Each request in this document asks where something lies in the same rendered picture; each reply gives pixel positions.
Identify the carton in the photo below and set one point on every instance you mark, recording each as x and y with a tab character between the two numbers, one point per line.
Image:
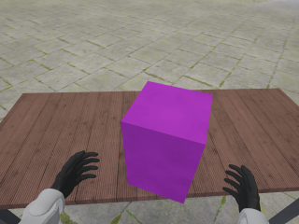
164	136

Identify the robot right hand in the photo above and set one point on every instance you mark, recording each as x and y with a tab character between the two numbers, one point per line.
247	196

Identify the table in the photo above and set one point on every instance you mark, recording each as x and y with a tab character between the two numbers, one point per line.
257	128

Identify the right robot forearm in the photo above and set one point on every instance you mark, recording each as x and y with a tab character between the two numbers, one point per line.
251	216

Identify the robot left hand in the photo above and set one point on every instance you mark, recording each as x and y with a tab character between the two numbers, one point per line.
71	173

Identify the left robot forearm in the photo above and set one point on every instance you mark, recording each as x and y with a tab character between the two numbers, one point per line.
46	209

